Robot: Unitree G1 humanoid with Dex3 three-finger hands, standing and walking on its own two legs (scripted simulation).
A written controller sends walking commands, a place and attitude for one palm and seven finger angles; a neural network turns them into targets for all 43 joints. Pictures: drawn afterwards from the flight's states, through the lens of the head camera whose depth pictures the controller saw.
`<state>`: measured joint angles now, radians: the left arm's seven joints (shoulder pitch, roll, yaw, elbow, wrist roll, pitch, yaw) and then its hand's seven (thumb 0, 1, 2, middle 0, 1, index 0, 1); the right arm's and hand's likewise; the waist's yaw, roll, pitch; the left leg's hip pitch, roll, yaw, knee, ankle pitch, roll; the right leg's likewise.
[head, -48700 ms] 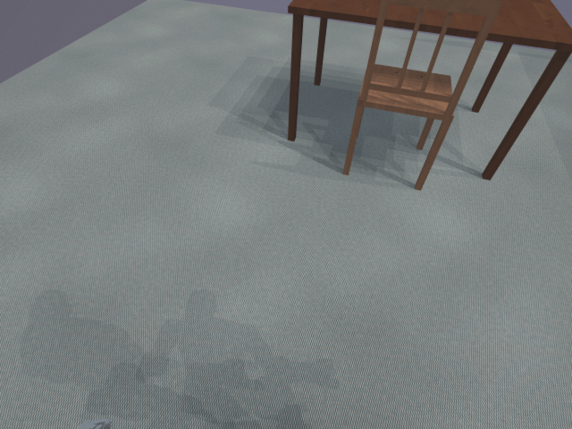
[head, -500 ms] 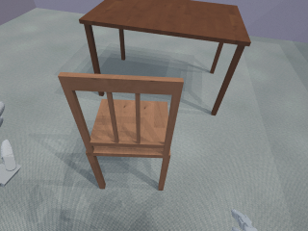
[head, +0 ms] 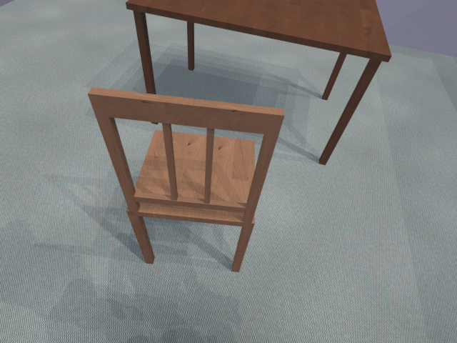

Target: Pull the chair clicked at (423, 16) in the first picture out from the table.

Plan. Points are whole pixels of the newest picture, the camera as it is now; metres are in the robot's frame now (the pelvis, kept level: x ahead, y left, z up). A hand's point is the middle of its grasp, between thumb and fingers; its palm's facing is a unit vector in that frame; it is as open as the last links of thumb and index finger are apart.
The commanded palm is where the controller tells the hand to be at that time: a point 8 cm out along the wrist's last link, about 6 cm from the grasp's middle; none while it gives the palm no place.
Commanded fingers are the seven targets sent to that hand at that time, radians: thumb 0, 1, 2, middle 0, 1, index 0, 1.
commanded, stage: let the arm hang, fingers relaxed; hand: left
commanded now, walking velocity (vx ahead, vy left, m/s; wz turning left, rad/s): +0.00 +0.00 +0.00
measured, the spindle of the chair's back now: (171, 165) +0.53 +0.18 -0.09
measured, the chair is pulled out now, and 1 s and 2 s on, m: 0.64 0.64 0.64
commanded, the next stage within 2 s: look to check the result in 0.76 s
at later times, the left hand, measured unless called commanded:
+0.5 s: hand out of the picture -0.02 +0.15 -0.17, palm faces +0.03 -0.99 -0.16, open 7.4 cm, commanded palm none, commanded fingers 0.00 0.90 0.90 -0.20 -0.30 -0.20 -0.30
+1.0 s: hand out of the picture -0.02 +0.14 -0.17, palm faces +0.03 -0.99 -0.16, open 7.4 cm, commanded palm none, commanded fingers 0.00 0.90 0.90 -0.20 -0.30 -0.20 -0.30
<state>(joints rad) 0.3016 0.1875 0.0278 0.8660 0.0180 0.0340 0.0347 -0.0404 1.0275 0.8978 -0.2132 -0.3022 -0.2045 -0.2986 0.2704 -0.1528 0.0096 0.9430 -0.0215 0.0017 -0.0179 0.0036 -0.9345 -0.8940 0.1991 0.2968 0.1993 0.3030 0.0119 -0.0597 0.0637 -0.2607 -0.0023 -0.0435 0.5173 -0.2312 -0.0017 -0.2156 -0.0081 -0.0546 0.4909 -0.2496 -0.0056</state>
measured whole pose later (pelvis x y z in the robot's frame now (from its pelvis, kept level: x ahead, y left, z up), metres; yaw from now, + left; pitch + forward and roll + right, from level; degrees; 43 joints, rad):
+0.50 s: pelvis +0.00 -0.01 +0.00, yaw -1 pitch -2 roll +0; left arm 0.34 0.12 -0.02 1.07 0.01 0.01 0.03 0.01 0.91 0.90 -0.20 -0.30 -0.20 -0.30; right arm 0.36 -0.08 0.02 1.08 -0.02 0.00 -0.03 0.01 -0.91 -0.89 0.20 0.30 0.20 0.30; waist 0.01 0.01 0.04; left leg -0.24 0.00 -0.04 0.48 -0.21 -0.01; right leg -0.21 -0.01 -0.05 0.49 -0.24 -0.02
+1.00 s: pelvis +0.01 -0.02 +0.00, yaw +0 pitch -1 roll +0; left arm 0.33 0.12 -0.01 1.07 0.01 0.00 0.03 0.01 0.91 0.90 -0.20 -0.30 -0.20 -0.30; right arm 0.35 -0.10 0.00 1.09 -0.01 -0.01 -0.04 0.01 -0.91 -0.89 0.19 0.30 0.19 0.30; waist 0.01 -0.01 0.07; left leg -0.23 0.01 -0.04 0.48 -0.22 -0.02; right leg -0.20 0.01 -0.05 0.47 -0.25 -0.03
